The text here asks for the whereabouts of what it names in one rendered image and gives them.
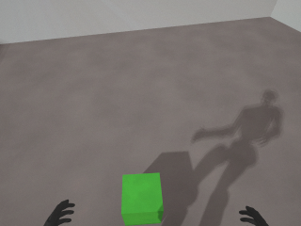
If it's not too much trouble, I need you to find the carton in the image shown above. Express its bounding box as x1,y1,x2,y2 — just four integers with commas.
121,172,164,226

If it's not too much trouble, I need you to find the right robot hand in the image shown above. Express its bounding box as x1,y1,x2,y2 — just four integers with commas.
239,206,269,226

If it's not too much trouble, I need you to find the left robot hand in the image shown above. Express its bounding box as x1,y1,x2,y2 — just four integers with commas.
43,200,75,226

